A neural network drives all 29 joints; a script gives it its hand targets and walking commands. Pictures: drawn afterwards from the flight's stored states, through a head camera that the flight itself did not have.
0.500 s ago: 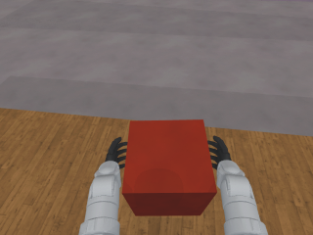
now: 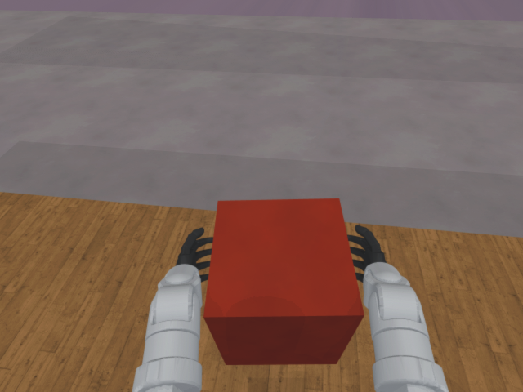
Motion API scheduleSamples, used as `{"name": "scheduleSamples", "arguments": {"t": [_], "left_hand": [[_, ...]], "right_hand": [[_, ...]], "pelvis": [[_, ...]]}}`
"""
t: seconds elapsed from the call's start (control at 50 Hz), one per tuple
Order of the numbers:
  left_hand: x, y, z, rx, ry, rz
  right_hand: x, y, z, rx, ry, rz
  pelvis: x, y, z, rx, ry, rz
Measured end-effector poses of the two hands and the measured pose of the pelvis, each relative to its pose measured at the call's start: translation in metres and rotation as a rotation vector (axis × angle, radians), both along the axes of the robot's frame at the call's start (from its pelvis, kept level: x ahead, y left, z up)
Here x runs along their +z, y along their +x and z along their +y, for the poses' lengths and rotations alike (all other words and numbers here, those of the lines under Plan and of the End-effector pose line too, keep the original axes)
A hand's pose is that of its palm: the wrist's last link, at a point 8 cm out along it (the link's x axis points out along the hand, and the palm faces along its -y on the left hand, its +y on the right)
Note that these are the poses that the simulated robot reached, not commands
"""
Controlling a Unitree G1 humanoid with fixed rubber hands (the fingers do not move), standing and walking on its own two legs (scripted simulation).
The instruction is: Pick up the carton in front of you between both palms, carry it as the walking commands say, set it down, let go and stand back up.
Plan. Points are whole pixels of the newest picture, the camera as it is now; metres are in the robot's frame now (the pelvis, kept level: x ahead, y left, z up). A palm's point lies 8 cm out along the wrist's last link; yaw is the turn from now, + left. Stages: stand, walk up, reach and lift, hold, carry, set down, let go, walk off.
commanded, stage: reach and lift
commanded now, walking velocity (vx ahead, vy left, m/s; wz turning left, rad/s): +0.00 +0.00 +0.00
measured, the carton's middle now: (279, 286) +0.32 +0.00 -0.05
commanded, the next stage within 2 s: hold in 0.60 s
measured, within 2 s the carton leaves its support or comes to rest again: neither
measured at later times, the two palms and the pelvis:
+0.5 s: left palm (188, 268) +0.30 +0.15 +0.04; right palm (375, 265) +0.31 -0.15 +0.04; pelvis +0.02 +0.00 +0.01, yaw +0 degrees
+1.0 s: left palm (185, 271) +0.29 +0.15 +0.05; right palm (381, 270) +0.29 -0.15 +0.05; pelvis +0.00 +0.00 +0.00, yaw +0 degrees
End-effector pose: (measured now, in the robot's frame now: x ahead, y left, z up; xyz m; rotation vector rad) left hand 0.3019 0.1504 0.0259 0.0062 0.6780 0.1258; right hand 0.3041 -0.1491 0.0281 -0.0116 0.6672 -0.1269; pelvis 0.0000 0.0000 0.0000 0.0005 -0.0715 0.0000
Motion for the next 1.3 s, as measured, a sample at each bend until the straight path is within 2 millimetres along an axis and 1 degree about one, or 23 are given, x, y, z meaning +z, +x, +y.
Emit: {"name": "scheduleSamples", "arguments": {"t": [0.28, 0.46, 0.62, 0.78, 0.92, 1.04, 1.12, 1.18, 1.26, 1.3], "left_hand": [[0.006, 0.005, -0.001, -0.017, 0.023, 0.005], [0.009, 0.003, -0.001, -0.017, 0.029, 0.006], [0.014, 0.001, -0.002, -0.013, 0.026, 0.0], [0.028, -0.006, -0.003, -0.02, 0.027, -0.031], [0.026, -0.012, -0.004, -0.02, 0.022, -0.003], [0.026, -0.012, -0.002, -0.013, 0.013, -0.01], [0.03, -0.007, -0.003, -0.011, 0.013, -0.02], [0.037, 0.002, -0.007, -0.011, 0.01, -0.046], [0.05, 0.019, -0.022, -0.012, -0.003, -0.085], [0.056, 0.027, -0.028, -0.011, -0.007, -0.08]], "right_hand": [[0.006, 0.004, -0.001, 0.015, -0.021, 0.005], [0.009, 0.004, -0.001, 0.022, -0.026, 0.006], [0.013, 0.002, -0.001, 0.021, -0.023, 0.0], [0.028, -0.007, -0.003, 0.015, -0.025, -0.03], [0.025, -0.014, -0.003, 0.008, -0.018, -0.002], [0.026, -0.014, -0.002, 0.004, -0.01, -0.009], [0.029, -0.009, -0.003, -0.002, -0.005, -0.02], [0.035, -0.002, -0.007, -0.012, 0.004, -0.046], [0.044, 0.01, -0.022, -0.041, 0.022, -0.084], [0.05, 0.017, -0.028, -0.048, 0.03, -0.08]], "pelvis": [[0.004, 0.014, 0.0, -0.003, 0.001, -0.007], [0.005, 0.017, -0.001, -0.001, 0.001, -0.017], [0.005, 0.016, -0.002, 0.001, 0.001, -0.028], [0.007, 0.014, -0.002, 0.003, 0.0, -0.05], [0.005, 0.007, -0.001, -0.001, 0.0, -0.068], [0.004, 0.002, 0.0, -0.002, 0.0, -0.068], [0.002, 0.005, 0.0, -0.012, 0.001, -0.004], [0.0, 0.011, -0.003, -0.038, 0.004, 0.041], [-0.006, 0.026, -0.013, -0.033, -0.006, 0.077], [-0.004, 0.037, -0.017, -0.013, -0.001, 0.097]]}}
